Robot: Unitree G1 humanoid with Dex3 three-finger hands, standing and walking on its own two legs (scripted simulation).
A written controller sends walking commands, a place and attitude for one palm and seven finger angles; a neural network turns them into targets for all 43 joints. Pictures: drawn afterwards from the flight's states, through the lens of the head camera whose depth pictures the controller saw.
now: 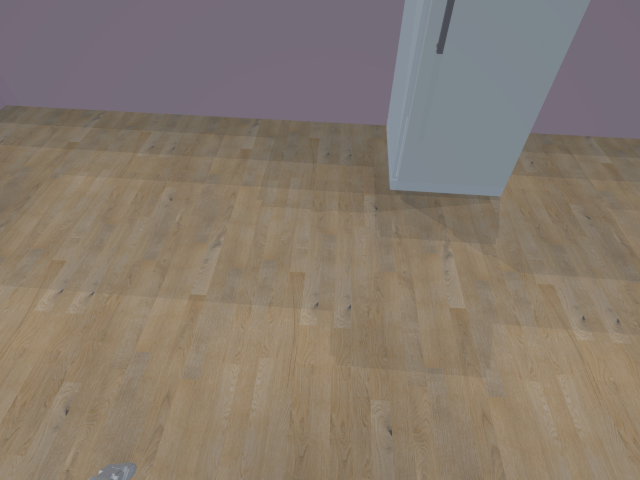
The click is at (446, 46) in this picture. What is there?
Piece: fridge door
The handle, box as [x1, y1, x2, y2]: [436, 0, 454, 53]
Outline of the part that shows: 454,0 447,0 440,36 436,46 437,53 442,53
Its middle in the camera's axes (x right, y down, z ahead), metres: +0.42 -0.80 +1.23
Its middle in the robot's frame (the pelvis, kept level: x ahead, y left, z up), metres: +1.49 -0.34 +0.13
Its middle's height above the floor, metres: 0.90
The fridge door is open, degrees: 0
